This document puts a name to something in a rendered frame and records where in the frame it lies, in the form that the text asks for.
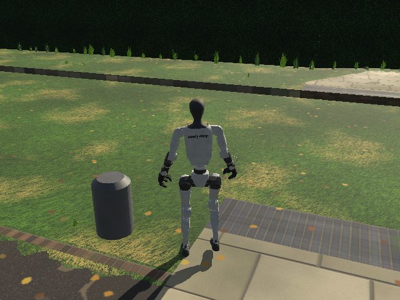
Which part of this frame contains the robot left hand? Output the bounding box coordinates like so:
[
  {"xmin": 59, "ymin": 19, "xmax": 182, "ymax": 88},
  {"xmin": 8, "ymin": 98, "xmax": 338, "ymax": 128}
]
[{"xmin": 158, "ymin": 173, "xmax": 172, "ymax": 188}]

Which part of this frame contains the left robot thigh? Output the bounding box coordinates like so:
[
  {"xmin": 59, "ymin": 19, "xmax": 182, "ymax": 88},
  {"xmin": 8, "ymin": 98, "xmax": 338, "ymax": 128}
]
[{"xmin": 179, "ymin": 174, "xmax": 192, "ymax": 219}]

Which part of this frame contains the right robot forearm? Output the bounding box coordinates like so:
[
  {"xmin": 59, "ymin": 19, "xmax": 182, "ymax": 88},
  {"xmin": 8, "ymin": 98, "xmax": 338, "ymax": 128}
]
[{"xmin": 224, "ymin": 149, "xmax": 235, "ymax": 170}]

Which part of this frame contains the robot left upper arm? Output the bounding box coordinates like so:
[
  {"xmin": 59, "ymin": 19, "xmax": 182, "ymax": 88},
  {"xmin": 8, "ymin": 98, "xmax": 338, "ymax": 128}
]
[{"xmin": 167, "ymin": 126, "xmax": 185, "ymax": 161}]

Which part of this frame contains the robot right hand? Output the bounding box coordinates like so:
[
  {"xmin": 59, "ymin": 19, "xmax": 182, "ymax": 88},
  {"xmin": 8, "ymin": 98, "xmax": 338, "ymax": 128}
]
[{"xmin": 223, "ymin": 166, "xmax": 237, "ymax": 179}]

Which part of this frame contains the left robot forearm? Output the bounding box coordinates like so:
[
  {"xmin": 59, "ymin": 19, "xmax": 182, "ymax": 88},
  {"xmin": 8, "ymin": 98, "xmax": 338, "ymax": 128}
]
[{"xmin": 160, "ymin": 151, "xmax": 173, "ymax": 176}]

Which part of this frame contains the left robot foot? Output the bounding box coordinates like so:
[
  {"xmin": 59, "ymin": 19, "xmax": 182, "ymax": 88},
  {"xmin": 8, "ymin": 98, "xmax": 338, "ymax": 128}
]
[{"xmin": 181, "ymin": 241, "xmax": 190, "ymax": 257}]

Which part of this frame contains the robot right upper arm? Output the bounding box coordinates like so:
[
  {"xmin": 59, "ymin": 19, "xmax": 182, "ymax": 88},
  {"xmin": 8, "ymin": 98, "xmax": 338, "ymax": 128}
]
[{"xmin": 211, "ymin": 125, "xmax": 229, "ymax": 159}]

